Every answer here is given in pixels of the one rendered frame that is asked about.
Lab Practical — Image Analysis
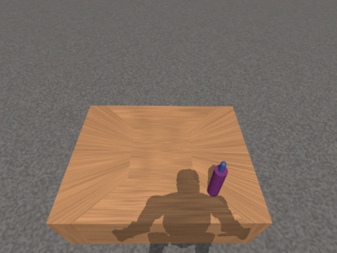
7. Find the bottle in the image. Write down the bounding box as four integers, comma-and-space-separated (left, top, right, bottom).
207, 161, 228, 197

